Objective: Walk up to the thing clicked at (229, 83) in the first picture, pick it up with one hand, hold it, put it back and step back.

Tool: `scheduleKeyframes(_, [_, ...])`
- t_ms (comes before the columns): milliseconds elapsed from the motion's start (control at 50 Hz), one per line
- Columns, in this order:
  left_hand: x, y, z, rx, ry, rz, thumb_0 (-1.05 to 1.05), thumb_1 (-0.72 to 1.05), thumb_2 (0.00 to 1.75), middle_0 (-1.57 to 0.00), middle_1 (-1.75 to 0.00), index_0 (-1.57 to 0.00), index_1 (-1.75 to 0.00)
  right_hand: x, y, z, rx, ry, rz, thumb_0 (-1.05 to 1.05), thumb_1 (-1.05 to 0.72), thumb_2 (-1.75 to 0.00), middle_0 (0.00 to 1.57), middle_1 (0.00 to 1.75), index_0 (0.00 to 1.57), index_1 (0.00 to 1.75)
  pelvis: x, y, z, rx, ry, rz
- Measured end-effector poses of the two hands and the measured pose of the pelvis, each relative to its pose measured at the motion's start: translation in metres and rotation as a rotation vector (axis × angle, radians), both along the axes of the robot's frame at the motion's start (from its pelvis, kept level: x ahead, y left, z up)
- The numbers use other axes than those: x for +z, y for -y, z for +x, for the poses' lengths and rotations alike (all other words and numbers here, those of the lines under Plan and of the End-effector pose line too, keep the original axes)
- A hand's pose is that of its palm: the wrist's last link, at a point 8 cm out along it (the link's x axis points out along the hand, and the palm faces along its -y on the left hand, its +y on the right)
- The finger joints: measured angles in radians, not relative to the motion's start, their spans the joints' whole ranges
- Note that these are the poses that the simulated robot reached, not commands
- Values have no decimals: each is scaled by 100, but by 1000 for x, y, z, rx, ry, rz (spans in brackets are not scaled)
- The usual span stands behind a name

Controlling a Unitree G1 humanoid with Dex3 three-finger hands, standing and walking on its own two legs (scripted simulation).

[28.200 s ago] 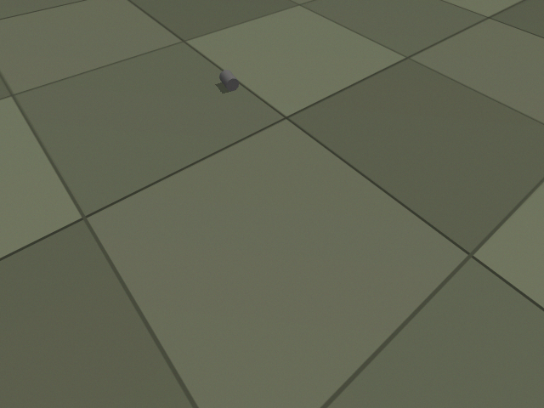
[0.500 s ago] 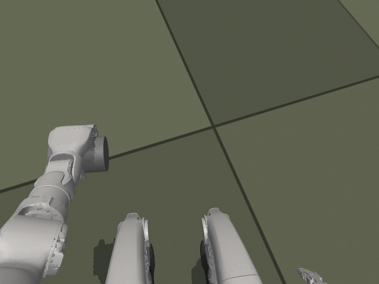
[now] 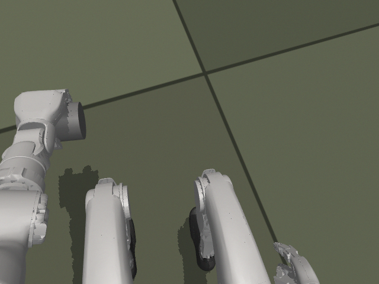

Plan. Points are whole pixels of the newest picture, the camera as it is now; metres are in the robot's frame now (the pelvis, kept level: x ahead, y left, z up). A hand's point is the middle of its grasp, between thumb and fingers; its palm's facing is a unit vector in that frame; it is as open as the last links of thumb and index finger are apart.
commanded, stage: crouch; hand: left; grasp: from above
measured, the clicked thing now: (54, 122) +0.45 +0.26 -0.18
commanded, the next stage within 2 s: lower in 0.80 s
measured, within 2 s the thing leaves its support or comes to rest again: neither
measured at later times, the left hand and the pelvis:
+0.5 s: hand (64, 123) +0.46 +0.25 -0.23, palm faces -0.44 -0.05 -0.89, open 11.3 cm; pelvis -0.01 -0.01 -0.07, yaw -2 degrees
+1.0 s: hand (68, 123) +0.47 +0.26 -0.27, palm faces -0.45 -0.05 -0.89, open 11.3 cm; pelvis -0.01 -0.01 -0.11, yaw -4 degrees
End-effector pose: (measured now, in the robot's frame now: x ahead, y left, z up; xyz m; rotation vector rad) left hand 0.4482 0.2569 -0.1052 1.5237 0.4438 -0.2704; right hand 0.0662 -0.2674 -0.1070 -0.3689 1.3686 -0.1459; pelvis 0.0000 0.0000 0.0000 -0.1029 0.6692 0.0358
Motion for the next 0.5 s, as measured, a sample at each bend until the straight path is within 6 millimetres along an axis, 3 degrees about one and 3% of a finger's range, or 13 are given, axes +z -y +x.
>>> scheduleKeyframes(180, [-32, 1, 9, 3, -12, -8, 0, -19, 56, -62, -56, -64, -55, -21, 7, -2, 21, -25, -3, 0, -90, -90, 20, 30, 20, 30, -26, 3, 0, -11, 4, -5])
scheduleKeyframes(500, [-70, 5, 22, 12, -7, -6, 0, -17, 54, -61, -55, -63, -55, -63, 7, -45, -12, -94, 12, 0, -91, -90, 20, 30, 20, 30, -72, 6, -11, -32, 45, -6])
